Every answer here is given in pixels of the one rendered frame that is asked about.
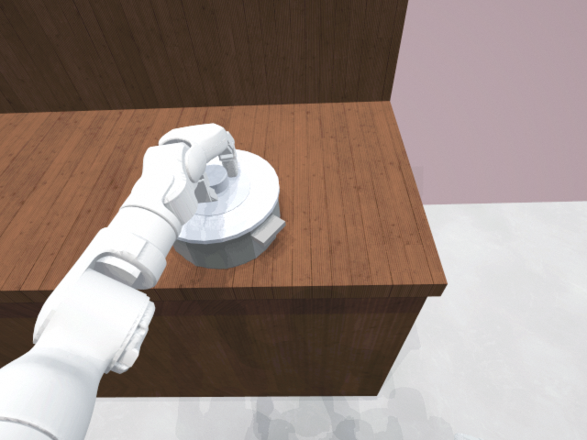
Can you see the table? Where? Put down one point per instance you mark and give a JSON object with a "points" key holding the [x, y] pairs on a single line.
{"points": [[87, 86]]}

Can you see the knob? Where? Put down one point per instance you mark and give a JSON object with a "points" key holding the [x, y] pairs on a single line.
{"points": [[217, 176]]}

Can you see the left robot forearm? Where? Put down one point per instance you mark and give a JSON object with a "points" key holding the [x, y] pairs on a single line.
{"points": [[133, 248]]}

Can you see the robot left hand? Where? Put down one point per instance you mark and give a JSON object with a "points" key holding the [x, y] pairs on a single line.
{"points": [[215, 141]]}

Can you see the robot left upper arm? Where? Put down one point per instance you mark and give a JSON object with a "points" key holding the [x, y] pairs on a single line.
{"points": [[49, 393]]}

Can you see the lid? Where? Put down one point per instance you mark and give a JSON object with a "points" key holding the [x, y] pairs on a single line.
{"points": [[247, 201]]}

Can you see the pot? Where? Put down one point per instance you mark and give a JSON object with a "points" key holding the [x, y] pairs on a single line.
{"points": [[234, 252]]}

